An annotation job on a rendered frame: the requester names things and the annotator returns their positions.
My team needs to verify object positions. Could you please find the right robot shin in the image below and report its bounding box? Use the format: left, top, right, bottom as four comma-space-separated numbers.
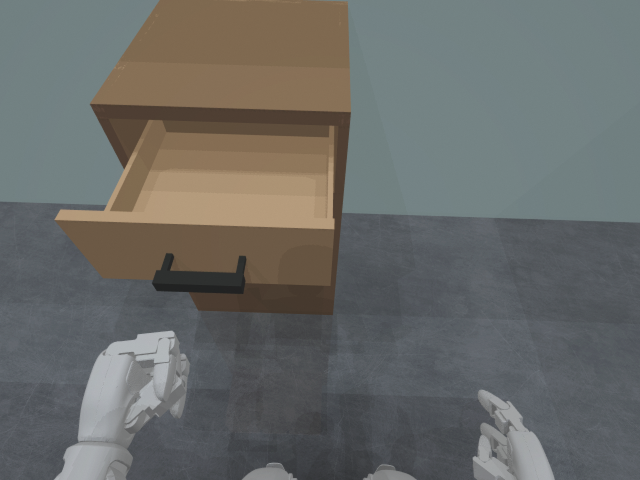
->
375, 464, 396, 472

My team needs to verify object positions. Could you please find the left robot hand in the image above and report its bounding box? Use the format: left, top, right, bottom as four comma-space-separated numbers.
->
78, 331, 190, 449

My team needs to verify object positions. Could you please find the handle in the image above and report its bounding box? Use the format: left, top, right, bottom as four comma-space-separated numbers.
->
152, 253, 246, 294

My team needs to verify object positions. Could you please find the right robot hand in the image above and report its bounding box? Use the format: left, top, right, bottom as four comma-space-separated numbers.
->
473, 390, 555, 480

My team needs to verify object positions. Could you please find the left robot forearm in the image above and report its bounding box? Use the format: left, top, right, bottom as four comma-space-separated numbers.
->
54, 441, 133, 480

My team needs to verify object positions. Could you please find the drawer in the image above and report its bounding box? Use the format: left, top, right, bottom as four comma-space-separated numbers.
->
55, 120, 334, 286

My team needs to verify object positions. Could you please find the cabinet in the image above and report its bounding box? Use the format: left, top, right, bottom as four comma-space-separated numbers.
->
90, 0, 351, 315

